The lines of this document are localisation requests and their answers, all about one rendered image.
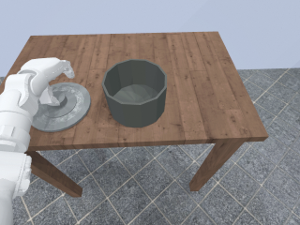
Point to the table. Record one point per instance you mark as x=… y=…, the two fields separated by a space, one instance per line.
x=206 y=100

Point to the robot left hand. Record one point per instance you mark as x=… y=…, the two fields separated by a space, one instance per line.
x=51 y=67

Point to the knob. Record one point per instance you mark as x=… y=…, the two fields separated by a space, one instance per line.
x=61 y=97

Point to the lid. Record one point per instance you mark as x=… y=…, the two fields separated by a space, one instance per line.
x=77 y=106

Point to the robot left upper arm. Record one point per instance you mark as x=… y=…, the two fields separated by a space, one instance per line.
x=15 y=174

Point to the pot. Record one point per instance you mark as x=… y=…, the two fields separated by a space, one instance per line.
x=135 y=90

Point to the robot left forearm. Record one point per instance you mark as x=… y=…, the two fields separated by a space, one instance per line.
x=18 y=105

